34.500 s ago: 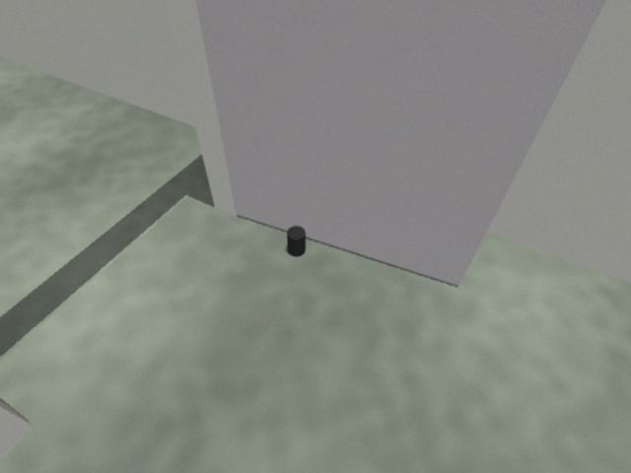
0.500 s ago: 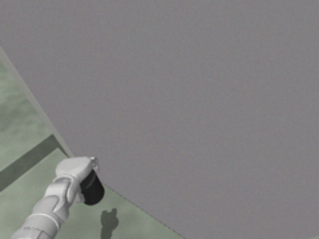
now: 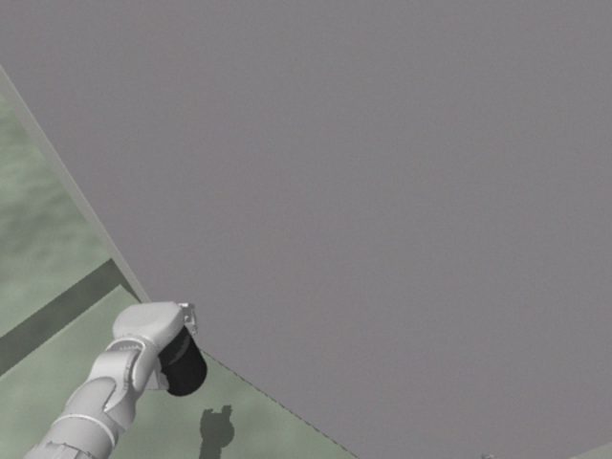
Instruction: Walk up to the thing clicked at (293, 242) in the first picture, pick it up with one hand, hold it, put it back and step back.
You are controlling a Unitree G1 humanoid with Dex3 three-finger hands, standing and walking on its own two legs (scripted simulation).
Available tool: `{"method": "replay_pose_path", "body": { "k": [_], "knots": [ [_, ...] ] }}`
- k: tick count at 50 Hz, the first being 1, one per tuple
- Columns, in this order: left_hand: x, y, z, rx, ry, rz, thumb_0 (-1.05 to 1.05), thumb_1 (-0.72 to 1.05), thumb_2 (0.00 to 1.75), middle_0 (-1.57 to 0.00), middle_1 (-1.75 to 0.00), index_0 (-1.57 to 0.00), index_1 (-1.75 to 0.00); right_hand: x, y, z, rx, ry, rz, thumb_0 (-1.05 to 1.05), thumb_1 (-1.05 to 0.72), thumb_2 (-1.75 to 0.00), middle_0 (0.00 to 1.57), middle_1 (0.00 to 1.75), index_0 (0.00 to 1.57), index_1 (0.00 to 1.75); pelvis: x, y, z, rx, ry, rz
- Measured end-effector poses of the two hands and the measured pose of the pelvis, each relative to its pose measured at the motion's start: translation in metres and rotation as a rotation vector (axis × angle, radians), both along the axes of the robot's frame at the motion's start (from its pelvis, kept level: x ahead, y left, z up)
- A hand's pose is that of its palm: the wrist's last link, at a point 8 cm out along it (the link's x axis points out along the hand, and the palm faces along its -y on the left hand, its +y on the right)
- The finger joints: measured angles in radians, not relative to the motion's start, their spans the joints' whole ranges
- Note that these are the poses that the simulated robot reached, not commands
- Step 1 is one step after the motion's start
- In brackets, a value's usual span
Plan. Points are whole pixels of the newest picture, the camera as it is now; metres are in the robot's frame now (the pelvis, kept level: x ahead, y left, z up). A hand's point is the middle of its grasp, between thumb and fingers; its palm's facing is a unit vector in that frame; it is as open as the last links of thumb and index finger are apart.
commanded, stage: hold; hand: left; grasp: from above
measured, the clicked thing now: (175, 359) +0.30 +0.21 -0.10
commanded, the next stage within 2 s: crouch in 0.78 s
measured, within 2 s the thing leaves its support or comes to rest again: neither
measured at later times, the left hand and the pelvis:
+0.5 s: hand (155, 357) +0.28 +0.22 -0.05, palm faces -0.48 -0.06 -0.88, open 10.0 cm; pelvis +0.00 +0.00 +0.00, yaw +0 degrees
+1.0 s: hand (156, 353) +0.29 +0.22 -0.05, palm faces -0.48 -0.05 -0.88, open 10.0 cm; pelvis +0.00 +0.00 +0.00, yaw +0 degrees
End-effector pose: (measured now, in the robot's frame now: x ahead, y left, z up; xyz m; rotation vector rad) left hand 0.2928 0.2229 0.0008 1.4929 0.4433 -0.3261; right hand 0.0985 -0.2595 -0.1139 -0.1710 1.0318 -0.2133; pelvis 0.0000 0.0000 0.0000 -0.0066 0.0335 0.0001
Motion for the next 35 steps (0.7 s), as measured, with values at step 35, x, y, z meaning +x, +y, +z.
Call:
{"method": "replay_pose_path", "body": {
  "k": [35],
  "knots": [
    [-0.0046,0.0001,0.0036,0.000,0.005,-0.001,0.01,-0.02,0.64,-0.75,-0.82,-0.61,-0.75,0.0012,0.0017,0.0027,0.004,-0.008,0.011,0.00,-0.92,-0.90,0.20,0.29,0.20,0.30,-0.0026,-0.0005,0.0029,0.001,-0.018,0.002]
  ]
}}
